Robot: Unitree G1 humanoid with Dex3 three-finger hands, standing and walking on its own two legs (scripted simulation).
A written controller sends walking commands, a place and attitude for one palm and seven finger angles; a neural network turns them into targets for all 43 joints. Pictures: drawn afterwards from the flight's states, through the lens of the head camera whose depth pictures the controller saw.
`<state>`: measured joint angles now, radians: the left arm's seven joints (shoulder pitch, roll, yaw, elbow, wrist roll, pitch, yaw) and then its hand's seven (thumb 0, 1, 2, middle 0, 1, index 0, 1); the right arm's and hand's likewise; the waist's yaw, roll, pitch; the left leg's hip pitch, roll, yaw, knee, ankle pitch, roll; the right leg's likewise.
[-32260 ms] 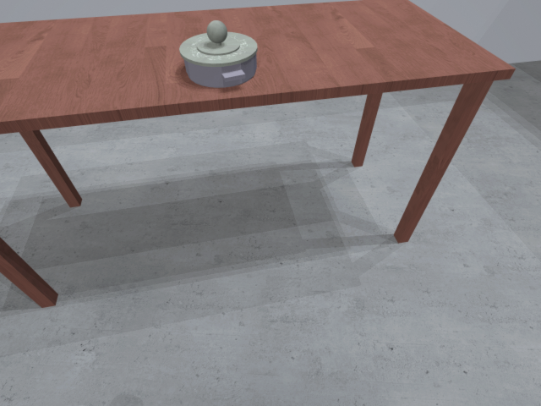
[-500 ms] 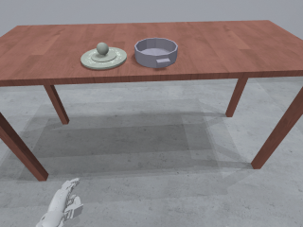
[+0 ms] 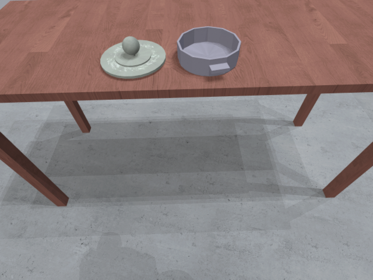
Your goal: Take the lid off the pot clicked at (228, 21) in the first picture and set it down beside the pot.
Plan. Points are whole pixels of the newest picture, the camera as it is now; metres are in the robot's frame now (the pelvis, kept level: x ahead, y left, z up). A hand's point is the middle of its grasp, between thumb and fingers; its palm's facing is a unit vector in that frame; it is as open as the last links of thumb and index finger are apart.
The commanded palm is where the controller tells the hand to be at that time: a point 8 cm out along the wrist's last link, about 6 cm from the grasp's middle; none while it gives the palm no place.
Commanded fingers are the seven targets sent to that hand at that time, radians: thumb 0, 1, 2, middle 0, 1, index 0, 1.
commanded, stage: let the arm hang, fingers relaxed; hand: left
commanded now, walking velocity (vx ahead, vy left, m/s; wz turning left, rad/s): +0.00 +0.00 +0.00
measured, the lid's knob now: (130, 45) +0.71 +0.18 +0.12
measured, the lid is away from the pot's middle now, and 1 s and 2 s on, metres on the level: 0.23 0.23 0.23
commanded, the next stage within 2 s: look to check the result in 0.40 s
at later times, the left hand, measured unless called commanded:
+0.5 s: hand out of the picture +0.06 +0.15 -0.18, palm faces +0.00 -0.98 -0.21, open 7.3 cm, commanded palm none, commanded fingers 0.00 0.90 0.90 -0.20 -0.30 -0.20 -0.30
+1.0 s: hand out of the picture +0.01 +0.16 -0.18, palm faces -0.01 -0.98 -0.20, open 7.4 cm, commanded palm none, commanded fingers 0.00 0.90 0.90 -0.20 -0.30 -0.20 -0.30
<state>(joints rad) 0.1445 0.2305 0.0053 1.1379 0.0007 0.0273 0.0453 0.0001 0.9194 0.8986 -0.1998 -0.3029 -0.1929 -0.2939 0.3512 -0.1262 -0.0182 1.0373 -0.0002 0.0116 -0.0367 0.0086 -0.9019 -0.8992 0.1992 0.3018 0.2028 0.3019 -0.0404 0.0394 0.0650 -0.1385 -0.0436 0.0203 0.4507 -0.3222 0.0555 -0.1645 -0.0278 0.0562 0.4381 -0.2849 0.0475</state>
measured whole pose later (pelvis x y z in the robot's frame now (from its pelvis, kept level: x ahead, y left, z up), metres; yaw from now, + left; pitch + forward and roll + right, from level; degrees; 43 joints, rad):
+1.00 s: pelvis -0.01 -0.02 +0.00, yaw -1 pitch -1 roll -1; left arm 0.19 0.16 0.01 1.18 0.01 0.01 0.05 0.01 0.92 0.90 -0.20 -0.30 -0.20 -0.29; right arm 0.30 -0.12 -0.04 1.11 0.00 0.01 -0.04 0.01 -0.90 -0.90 0.20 0.30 0.20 0.30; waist -0.03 0.00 0.07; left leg -0.10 -0.01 0.02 0.43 -0.30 0.02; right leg -0.12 0.01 0.05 0.40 -0.25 0.02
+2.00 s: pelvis -0.03 -0.03 +0.00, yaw +0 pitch -1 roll +0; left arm 0.17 0.16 0.01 1.16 0.01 0.01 0.04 0.01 0.91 0.90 -0.20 -0.30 -0.20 -0.29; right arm 0.27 -0.14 -0.04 1.09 0.00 0.01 -0.04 0.01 -0.90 -0.90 0.20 0.30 0.20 0.30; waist -0.03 0.01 0.08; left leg -0.15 0.00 0.01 0.44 -0.27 0.02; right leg -0.18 0.01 0.05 0.42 -0.23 0.01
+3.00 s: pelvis -0.03 -0.03 +0.00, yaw -1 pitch -1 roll -1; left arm 0.17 0.17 0.01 1.15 0.01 0.01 0.04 0.01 0.91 0.90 -0.20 -0.30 -0.20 -0.29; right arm 0.27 -0.15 -0.03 1.10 -0.01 0.01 -0.04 0.01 -0.90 -0.90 0.20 0.30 0.20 0.30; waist -0.03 0.01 0.08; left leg -0.15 0.01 0.01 0.44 -0.28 0.00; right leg -0.17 0.02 0.05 0.42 -0.23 0.00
